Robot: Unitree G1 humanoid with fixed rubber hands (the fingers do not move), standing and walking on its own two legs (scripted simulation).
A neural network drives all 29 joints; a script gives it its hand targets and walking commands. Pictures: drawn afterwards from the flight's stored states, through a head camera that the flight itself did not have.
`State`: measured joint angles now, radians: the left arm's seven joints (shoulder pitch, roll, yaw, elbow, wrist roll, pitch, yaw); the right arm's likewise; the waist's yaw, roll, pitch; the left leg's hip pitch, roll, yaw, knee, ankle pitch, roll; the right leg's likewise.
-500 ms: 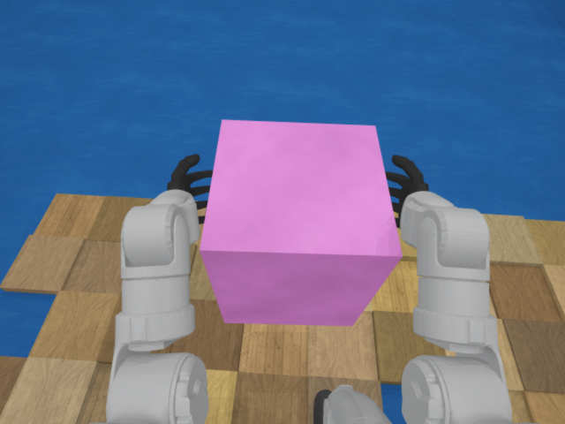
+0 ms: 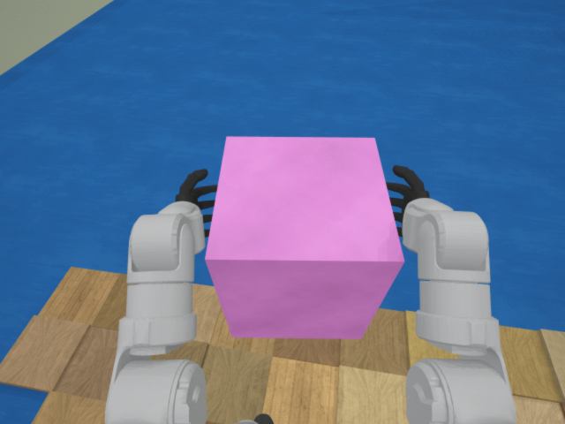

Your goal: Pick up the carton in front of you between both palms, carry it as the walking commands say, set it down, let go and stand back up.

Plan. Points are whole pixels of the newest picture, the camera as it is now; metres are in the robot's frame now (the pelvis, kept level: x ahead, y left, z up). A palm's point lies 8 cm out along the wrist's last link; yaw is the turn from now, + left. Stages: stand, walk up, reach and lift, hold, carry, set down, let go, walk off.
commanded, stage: carry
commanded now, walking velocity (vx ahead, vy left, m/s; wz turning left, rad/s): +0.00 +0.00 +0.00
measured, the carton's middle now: (298, 244) +0.36 +0.02 +0.06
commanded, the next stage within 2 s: none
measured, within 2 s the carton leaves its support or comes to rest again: neither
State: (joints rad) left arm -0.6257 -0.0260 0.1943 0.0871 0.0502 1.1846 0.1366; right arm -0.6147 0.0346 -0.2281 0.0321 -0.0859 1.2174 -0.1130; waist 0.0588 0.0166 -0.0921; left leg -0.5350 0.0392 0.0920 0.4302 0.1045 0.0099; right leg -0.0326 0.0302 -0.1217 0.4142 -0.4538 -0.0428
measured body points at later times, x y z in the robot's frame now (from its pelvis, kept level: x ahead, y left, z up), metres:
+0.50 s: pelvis +0.20 -0.04 +0.00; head +0.19 -0.05 +0.45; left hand +0.48 +0.11 +0.10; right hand +0.48 -0.19 +0.09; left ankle +0.21 +0.07 -0.74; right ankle +0.15 -0.12 -0.74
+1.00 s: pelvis +0.23 -0.04 -0.01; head +0.18 -0.03 +0.44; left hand +0.52 +0.11 +0.04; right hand +0.51 -0.19 +0.04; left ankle +0.22 +0.07 -0.75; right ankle +0.15 -0.12 -0.74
